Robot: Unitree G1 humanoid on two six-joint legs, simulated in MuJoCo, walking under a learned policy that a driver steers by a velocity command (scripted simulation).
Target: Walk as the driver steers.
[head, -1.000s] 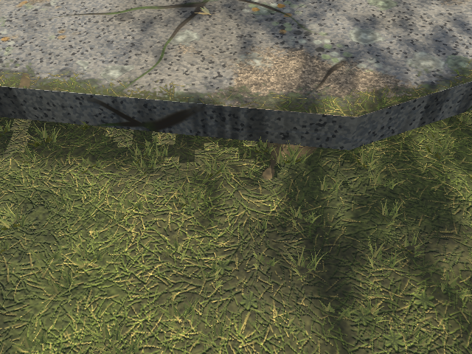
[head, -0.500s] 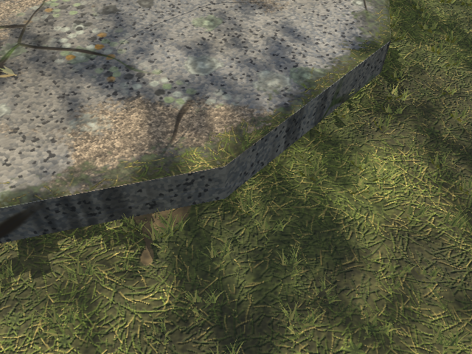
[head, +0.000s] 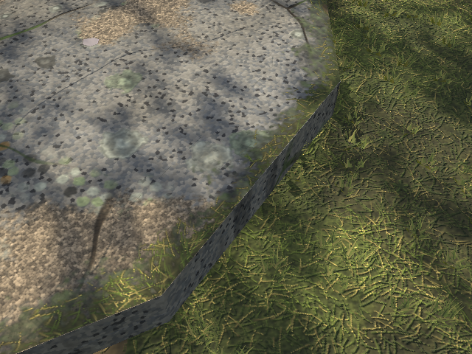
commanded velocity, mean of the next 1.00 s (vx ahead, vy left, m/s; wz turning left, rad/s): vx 1.00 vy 0.00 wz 0.78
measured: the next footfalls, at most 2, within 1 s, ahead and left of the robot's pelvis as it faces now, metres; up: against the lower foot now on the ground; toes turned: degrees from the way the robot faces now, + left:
left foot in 0.16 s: +0.35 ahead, +0.07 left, +0.00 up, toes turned +10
right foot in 0.56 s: +0.73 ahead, +0.01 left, +0.00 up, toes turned +30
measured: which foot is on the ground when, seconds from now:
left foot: up 0.00-0.14, down 0.16-0.52, up 0.54-0.92, down 0.94-1.00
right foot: down 0.00-0.16, up 0.18-0.54, down 0.56-0.94, up 0.96-1.00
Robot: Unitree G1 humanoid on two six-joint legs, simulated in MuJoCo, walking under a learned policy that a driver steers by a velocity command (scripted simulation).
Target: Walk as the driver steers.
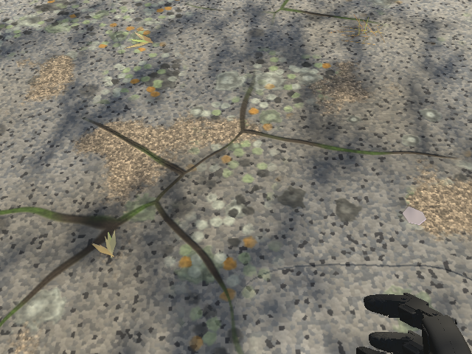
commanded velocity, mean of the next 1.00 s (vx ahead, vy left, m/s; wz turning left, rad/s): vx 0.85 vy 0.00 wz -0.60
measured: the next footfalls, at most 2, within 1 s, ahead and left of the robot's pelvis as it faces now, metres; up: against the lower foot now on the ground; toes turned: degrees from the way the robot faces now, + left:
right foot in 0.34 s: +0.48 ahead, -0.10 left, +0.00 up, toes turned -13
left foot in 0.74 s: +0.93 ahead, -0.05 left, +0.00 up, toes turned -34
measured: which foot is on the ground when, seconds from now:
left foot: down 0.00-0.34, up 0.36-0.72, down 0.74-1.00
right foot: up 0.00-0.32, down 0.34-0.72, up 0.74-1.00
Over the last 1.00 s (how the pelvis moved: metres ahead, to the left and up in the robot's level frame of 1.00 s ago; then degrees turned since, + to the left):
0.77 0.25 0.06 49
